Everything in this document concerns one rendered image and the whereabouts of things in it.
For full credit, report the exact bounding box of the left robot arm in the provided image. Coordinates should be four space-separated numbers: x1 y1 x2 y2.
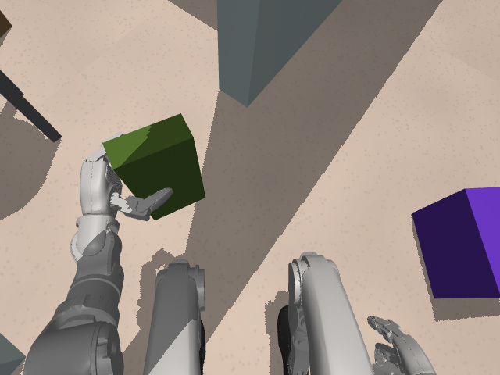
23 213 124 375

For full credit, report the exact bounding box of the left robot hand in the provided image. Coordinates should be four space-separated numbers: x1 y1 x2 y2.
80 131 173 221

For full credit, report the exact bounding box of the right robot foot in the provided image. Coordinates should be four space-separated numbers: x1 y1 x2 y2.
277 305 309 375

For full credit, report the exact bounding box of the right robot hand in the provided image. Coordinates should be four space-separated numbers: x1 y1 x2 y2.
367 316 436 375

